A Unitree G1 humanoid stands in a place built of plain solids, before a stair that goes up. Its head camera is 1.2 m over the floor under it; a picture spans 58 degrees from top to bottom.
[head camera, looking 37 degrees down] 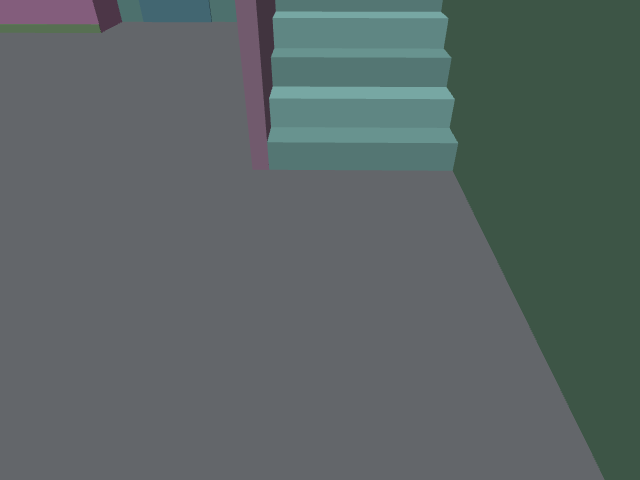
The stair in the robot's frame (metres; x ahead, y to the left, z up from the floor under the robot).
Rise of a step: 0.17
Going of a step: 0.22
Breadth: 1.07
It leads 1 degrees to the right of straight ahead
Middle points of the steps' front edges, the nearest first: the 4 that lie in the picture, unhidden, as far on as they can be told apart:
2.27 -0.24 0.17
2.49 -0.24 0.35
2.70 -0.24 0.52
2.92 -0.25 0.69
